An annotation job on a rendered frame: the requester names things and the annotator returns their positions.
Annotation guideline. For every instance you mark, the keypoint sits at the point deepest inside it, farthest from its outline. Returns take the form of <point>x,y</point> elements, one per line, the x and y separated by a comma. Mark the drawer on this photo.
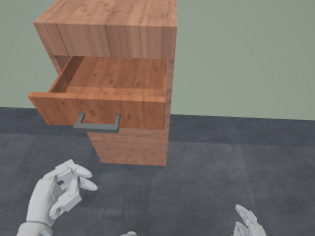
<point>102,87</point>

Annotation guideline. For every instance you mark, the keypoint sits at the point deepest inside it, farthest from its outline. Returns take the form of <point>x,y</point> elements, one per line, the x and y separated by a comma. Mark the left robot forearm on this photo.
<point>34,228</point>

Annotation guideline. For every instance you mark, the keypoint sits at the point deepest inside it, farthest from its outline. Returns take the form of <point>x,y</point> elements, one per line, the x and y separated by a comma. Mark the left robot hand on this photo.
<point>43,206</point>

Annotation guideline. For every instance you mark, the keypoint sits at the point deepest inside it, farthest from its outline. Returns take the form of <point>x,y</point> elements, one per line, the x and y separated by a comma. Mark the cabinet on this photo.
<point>144,29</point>

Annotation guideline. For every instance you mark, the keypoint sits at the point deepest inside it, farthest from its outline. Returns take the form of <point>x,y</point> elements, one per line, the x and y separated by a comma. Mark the handle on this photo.
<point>97,128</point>

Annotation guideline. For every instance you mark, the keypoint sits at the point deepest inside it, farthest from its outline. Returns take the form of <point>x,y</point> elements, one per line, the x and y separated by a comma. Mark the right robot hand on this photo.
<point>250,220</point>

